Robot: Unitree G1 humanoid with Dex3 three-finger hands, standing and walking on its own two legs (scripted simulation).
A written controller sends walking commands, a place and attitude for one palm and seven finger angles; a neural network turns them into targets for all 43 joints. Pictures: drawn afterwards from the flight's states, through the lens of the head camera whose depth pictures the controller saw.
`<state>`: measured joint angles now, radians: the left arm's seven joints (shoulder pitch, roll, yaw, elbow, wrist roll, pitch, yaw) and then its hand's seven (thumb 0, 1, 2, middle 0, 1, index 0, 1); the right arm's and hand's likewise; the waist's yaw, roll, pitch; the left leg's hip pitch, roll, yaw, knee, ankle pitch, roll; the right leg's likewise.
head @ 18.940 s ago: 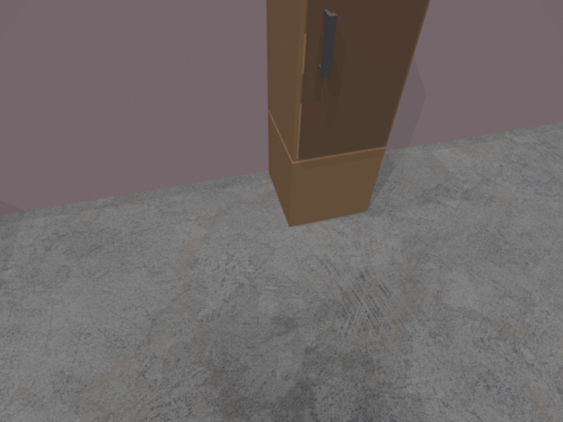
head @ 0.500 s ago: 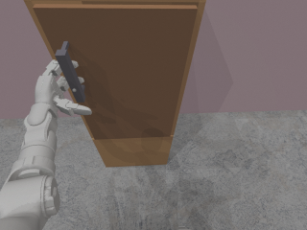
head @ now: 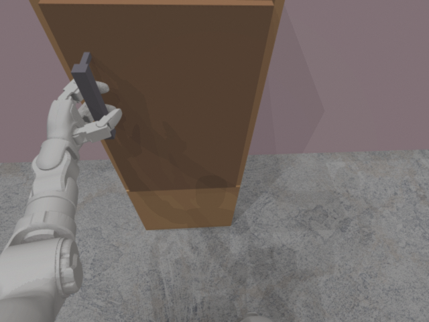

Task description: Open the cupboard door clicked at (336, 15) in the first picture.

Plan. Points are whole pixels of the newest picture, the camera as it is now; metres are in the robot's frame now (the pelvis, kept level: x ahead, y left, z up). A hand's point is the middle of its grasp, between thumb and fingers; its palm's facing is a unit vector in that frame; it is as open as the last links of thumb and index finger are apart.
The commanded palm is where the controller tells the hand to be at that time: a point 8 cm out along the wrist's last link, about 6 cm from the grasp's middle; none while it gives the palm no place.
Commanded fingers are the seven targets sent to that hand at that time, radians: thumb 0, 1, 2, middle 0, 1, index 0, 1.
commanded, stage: close the thumb around the handle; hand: left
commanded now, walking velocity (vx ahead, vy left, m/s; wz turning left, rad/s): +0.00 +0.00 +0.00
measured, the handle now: (98, 99) +0.51 +0.22 +0.11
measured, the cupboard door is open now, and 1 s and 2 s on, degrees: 0 34 42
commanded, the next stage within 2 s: pull the door open along its arc in 0.20 s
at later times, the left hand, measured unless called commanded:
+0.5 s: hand (105, 124) +0.45 +0.19 +0.11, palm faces +0.04 -1.00 +0.00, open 6.0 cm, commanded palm +0.39 +0.25 +0.11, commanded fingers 0.00 0.90 0.90 -0.40 -1.35 -0.40 -1.35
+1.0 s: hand (144, 197) +0.29 +0.10 +0.12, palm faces +0.31 -0.95 +0.08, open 6.6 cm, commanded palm +0.21 +0.18 +0.11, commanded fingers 0.00 0.90 0.90 -0.40 -1.35 -0.40 -1.35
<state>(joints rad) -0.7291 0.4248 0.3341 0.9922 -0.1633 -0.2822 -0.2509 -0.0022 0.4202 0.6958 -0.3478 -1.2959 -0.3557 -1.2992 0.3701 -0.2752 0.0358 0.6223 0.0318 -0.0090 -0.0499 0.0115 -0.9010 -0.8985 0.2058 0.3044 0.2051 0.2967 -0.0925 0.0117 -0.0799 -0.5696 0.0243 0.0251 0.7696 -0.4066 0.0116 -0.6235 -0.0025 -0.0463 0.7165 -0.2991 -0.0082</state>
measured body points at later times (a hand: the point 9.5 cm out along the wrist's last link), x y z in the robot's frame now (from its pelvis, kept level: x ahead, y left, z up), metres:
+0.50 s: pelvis +0.01 +0.00 +0.00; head +0.06 +0.00 +0.45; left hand +0.44 +0.25 +0.11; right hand +0.07 -0.26 -0.11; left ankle -0.02 +0.11 -0.71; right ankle +0.03 -0.12 -0.71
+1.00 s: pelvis +0.03 -0.01 +0.01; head +0.03 -0.02 +0.46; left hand +0.27 +0.15 +0.12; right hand +0.23 -0.21 -0.06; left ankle -0.02 +0.11 -0.71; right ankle +0.03 -0.12 -0.71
